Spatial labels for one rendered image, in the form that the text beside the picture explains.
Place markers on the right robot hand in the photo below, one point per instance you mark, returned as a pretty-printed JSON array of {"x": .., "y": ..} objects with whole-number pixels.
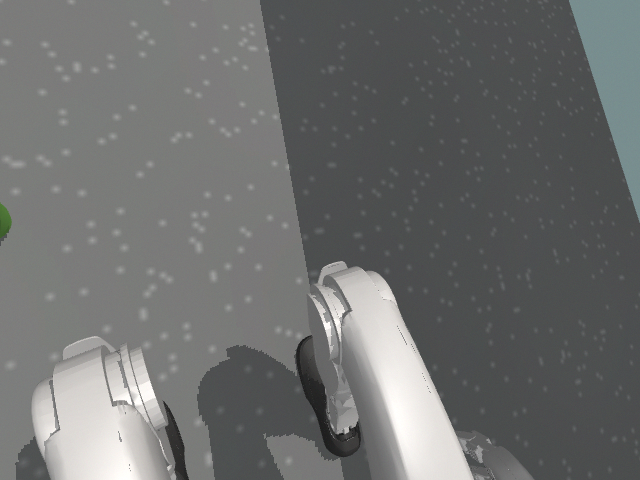
[{"x": 499, "y": 463}]

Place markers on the right robot foot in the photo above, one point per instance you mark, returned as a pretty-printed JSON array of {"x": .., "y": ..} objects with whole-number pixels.
[{"x": 341, "y": 445}]

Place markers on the left robot foot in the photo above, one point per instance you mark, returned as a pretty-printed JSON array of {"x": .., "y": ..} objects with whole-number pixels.
[{"x": 176, "y": 444}]

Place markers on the cup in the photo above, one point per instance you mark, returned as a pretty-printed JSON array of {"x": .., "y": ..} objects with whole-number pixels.
[{"x": 5, "y": 221}]

